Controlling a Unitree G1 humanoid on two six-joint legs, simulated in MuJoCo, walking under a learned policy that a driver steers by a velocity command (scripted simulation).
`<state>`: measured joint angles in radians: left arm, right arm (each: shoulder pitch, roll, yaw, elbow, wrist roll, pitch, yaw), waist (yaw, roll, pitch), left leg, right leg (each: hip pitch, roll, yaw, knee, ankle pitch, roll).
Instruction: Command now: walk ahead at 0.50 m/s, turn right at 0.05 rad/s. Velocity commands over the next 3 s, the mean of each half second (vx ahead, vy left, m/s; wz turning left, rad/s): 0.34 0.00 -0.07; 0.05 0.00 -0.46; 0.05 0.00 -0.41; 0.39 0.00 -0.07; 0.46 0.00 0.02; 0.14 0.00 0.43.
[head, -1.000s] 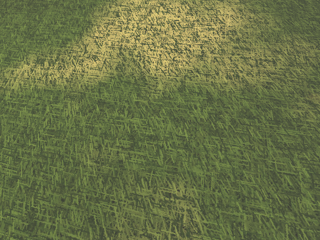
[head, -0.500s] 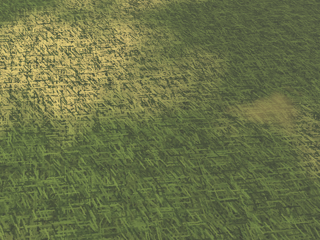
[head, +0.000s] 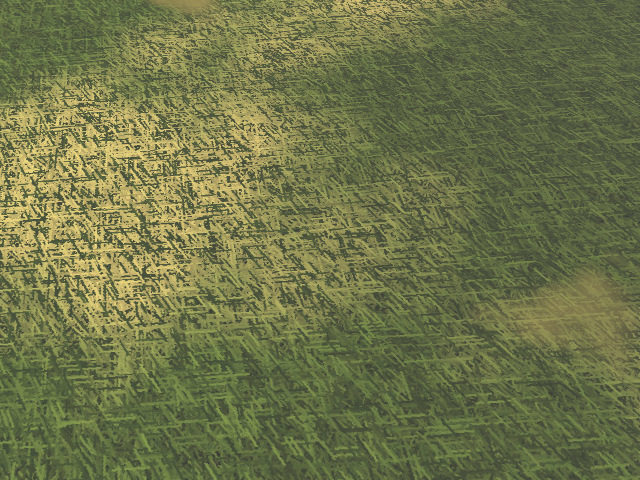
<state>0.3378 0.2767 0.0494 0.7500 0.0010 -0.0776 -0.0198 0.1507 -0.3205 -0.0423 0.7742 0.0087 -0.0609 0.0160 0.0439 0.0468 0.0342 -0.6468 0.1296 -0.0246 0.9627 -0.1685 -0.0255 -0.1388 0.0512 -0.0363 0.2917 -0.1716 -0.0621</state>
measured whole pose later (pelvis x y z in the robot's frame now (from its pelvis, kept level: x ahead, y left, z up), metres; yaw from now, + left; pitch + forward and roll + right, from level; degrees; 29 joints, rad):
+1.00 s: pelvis +0.29 +0.02 +0.00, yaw -17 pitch +2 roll +2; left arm 0.18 0.31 0.08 0.71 -0.01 0.01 0.03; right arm 0.03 -0.33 -0.08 0.83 0.00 0.02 -0.03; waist 0.01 0.03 0.08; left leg -0.50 0.00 -0.04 0.99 -0.41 -0.08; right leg -0.27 0.03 0.08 0.43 -0.19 -0.05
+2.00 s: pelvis +0.46 -0.04 -0.02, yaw -29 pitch +2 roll -1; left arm 0.44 0.28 0.05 0.90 -0.02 -0.07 0.01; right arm 0.01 -0.29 -0.03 0.75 0.02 -0.08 0.06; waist 0.09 0.03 0.04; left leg -0.58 0.04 0.01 0.54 -0.01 0.02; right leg 0.16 0.00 0.01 0.16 -0.35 0.00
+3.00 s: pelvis +0.82 -0.22 -0.02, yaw -12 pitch +0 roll -3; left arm 0.08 0.30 0.07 0.83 -0.01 0.00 0.02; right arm 0.19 -0.31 -0.08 0.70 0.01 0.07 0.00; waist -0.01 0.00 0.06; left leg -0.34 0.06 0.04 0.62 -0.25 0.02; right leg -0.28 -0.10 -0.24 0.50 -0.20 0.02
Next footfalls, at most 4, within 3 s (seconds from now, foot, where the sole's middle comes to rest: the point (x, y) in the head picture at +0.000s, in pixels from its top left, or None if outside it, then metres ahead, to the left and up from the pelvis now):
0.24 left None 0.33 0.15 -0.79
0.78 right None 0.32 -0.08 -0.79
1.24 left None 0.41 0.13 -0.78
1.62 right None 0.28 -0.09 -0.78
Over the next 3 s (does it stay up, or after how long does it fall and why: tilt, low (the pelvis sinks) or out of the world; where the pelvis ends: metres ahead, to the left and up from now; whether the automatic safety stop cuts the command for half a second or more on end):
stays up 0.82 -0.22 -0.02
